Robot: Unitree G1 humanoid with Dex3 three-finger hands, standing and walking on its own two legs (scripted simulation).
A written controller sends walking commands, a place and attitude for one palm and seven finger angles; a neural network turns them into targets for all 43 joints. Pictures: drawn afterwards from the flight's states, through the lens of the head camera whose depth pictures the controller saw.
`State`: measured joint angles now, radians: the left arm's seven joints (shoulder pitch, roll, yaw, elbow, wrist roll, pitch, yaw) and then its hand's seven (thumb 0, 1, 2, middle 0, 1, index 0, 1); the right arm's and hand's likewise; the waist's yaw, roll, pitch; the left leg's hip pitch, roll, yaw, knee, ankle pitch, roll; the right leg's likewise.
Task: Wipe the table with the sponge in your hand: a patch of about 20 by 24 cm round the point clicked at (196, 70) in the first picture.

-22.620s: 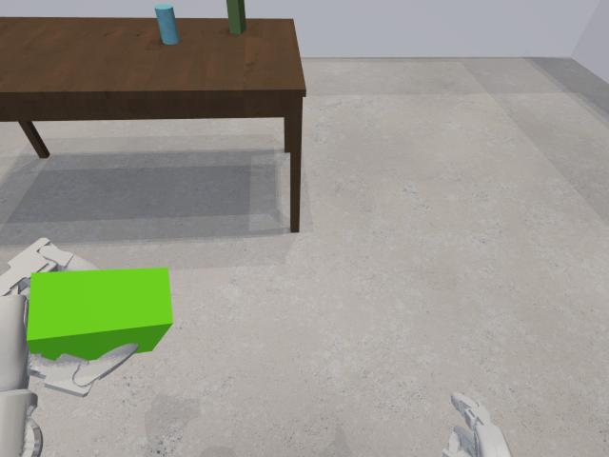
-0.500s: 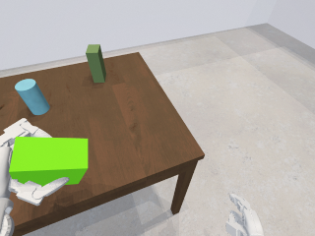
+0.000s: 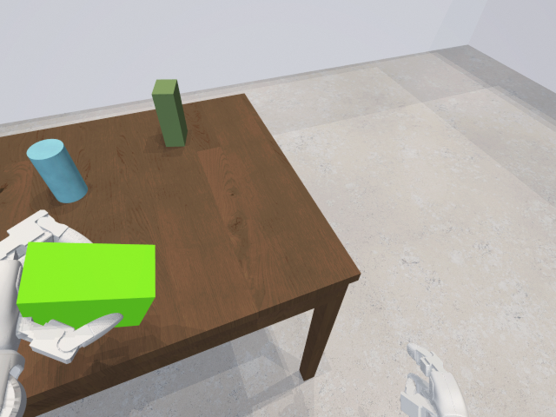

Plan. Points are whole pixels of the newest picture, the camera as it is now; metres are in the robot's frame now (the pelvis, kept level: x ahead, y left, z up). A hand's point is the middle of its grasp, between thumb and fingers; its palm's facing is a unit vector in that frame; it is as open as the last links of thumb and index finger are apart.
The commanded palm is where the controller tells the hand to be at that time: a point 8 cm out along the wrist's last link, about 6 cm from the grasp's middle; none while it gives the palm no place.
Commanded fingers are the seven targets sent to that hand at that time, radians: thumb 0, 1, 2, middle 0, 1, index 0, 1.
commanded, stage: shuffle to correct the standing spot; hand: left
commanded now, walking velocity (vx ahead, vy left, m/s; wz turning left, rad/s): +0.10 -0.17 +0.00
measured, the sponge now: (110, 289) +0.22 +0.21 +0.14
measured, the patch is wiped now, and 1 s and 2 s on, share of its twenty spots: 0.00 0.00 0.00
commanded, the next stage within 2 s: come to a stop and stand still in 0.28 s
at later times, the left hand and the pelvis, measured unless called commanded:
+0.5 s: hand (29, 262) +0.23 +0.28 +0.18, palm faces +0.38 -0.81 -0.45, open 10.0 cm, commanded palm +0.15 +0.28 +0.18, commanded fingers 0.00 0.10 1.30 -1.20 -1.60 -1.20 -1.60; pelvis -0.01 +0.00 +0.00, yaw -1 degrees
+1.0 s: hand (0, 291) +0.20 +0.30 +0.16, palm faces +0.40 -0.85 -0.34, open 10.0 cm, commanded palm +0.14 +0.32 +0.18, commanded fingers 0.00 0.10 1.30 -1.20 -1.60 -1.20 -1.60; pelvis -0.02 +0.05 +0.01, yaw -1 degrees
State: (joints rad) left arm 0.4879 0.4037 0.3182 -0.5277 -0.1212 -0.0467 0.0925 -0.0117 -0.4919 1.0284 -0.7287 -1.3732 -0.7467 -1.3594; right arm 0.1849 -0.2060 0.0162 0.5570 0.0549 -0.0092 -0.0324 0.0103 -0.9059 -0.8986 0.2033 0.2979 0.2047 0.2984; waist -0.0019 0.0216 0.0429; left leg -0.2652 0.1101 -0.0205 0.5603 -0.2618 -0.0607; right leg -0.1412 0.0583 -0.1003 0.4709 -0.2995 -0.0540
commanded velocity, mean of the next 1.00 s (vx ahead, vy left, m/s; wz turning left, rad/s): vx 0.04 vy -0.06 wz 0.00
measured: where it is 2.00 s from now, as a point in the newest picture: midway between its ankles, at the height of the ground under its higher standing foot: outside the picture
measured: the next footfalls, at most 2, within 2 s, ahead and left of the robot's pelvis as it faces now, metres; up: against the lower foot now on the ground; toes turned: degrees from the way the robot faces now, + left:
none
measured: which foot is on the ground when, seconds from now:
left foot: down 0.00-1.00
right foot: down 0.00-1.00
